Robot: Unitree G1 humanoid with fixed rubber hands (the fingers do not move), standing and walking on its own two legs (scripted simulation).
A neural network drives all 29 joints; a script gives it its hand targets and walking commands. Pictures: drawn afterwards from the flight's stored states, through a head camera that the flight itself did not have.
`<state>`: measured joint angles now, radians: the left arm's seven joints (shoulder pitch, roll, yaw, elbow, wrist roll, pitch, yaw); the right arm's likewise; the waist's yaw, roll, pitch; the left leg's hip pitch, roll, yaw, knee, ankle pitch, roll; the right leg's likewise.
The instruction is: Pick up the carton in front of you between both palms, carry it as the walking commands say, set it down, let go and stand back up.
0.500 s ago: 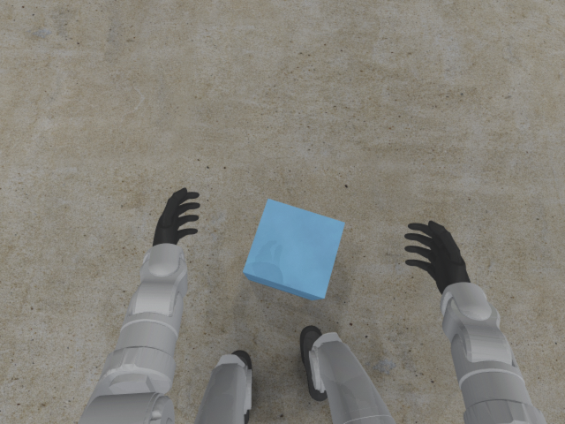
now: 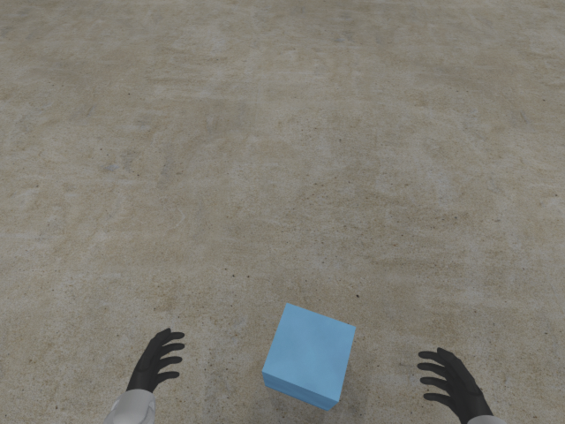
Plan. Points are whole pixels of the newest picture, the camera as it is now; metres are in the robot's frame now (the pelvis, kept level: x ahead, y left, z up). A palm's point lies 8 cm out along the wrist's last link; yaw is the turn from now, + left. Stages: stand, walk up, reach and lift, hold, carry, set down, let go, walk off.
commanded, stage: let go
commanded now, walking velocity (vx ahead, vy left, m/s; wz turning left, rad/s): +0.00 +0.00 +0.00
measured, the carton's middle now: (307, 358) +0.35 -0.06 -0.65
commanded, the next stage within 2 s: stand in 0.52 s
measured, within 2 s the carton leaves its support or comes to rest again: neither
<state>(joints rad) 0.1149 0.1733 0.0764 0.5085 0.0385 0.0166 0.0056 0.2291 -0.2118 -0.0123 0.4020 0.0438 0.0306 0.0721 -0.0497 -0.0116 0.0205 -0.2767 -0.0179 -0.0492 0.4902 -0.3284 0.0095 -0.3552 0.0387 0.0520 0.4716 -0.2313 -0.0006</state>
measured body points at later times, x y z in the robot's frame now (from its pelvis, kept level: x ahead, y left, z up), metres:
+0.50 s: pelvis -0.02 +0.00 +0.00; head -0.02 +0.00 +0.45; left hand +0.16 +0.23 -0.08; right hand +0.16 -0.24 -0.07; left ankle -0.05 +0.11 -0.74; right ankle +0.00 -0.12 -0.74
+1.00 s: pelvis +0.00 -0.02 +0.00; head +0.01 -0.04 +0.45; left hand +0.12 +0.28 -0.09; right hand +0.15 -0.30 -0.11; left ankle -0.06 +0.11 -0.74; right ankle +0.00 -0.12 -0.74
